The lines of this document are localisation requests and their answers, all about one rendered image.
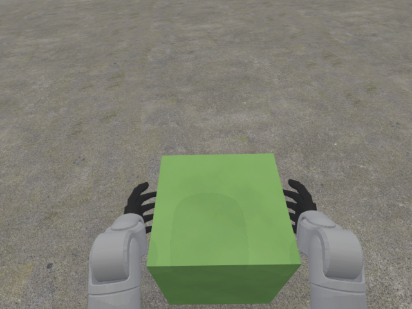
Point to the carton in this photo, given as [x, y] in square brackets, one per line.
[221, 231]

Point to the robot right forearm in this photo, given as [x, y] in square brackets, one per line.
[336, 263]

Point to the robot right hand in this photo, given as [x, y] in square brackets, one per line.
[303, 199]

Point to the robot left hand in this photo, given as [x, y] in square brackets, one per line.
[136, 199]

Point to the robot left forearm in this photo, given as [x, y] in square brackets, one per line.
[114, 264]

